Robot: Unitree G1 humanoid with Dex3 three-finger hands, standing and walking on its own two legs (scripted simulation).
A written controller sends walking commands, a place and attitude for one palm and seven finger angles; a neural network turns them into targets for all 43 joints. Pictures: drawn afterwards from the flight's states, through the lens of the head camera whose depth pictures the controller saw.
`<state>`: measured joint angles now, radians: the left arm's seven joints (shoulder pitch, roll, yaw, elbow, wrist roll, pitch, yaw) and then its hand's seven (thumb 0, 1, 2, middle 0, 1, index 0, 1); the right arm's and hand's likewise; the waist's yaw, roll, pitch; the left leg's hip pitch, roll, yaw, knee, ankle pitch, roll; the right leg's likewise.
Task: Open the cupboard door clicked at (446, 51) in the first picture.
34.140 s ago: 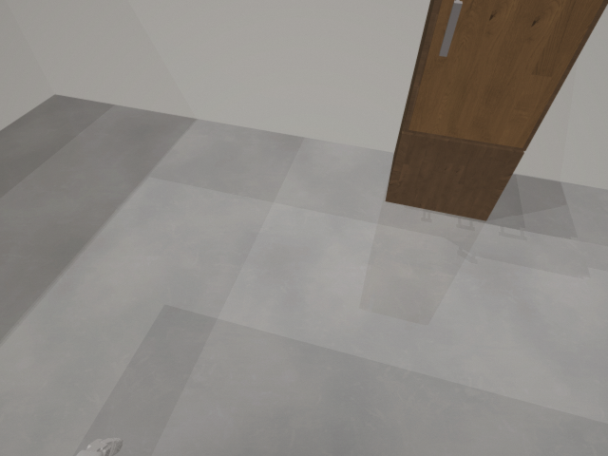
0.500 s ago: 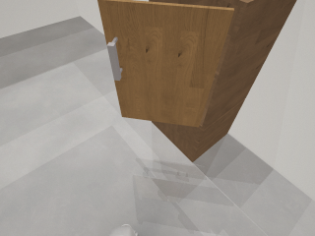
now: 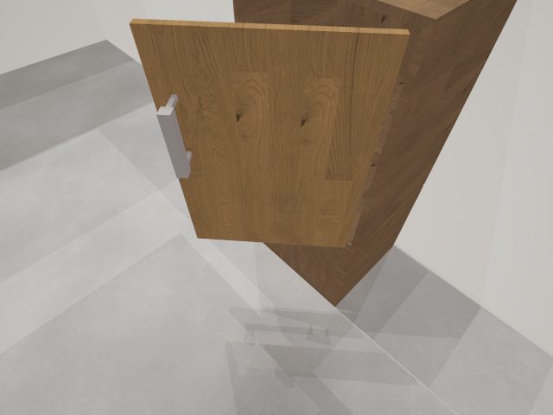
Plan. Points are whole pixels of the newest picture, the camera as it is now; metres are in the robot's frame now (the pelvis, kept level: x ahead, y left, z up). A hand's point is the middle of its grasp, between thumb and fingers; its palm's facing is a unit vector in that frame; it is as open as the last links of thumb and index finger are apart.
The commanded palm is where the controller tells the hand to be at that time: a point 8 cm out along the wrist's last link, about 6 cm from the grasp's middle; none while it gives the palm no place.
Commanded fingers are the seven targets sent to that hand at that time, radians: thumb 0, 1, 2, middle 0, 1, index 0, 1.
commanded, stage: come to a stop and stand still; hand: left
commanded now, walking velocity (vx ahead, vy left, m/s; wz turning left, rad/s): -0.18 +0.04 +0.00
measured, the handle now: (178, 137) +0.58 +0.22 +0.06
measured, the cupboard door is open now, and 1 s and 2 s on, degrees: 42 42 42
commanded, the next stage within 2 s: look again from close up in 0.90 s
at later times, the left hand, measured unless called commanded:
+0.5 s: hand out of the picture +0.02 +0.19 -0.16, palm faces -0.01 -0.97 -0.23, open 7.4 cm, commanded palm none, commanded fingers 0.00 0.90 0.90 -0.20 -0.30 -0.20 -0.30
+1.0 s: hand out of the picture -0.04 +0.14 -0.17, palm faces +0.03 -0.99 -0.16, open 7.4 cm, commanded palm none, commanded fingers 0.00 0.90 0.90 -0.20 -0.30 -0.20 -0.30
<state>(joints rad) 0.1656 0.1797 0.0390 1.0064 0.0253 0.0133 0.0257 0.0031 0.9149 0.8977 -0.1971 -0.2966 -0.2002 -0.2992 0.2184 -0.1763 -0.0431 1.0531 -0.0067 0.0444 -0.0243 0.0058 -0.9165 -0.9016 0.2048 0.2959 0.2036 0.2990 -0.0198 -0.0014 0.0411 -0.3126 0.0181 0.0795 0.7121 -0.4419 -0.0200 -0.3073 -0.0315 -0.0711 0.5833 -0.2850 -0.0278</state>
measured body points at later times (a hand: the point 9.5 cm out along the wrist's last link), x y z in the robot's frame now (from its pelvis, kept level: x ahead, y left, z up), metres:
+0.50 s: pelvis -0.02 +0.00 +0.01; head +0.01 -0.01 +0.46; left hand +0.02 +0.24 -0.15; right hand +0.01 -0.23 -0.15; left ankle -0.02 +0.11 -0.73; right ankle -0.07 -0.12 -0.73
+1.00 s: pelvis -0.02 -0.02 +0.01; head -0.01 -0.01 +0.46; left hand -0.04 +0.19 -0.15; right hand -0.05 -0.24 -0.15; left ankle -0.02 +0.11 -0.73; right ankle -0.07 -0.12 -0.73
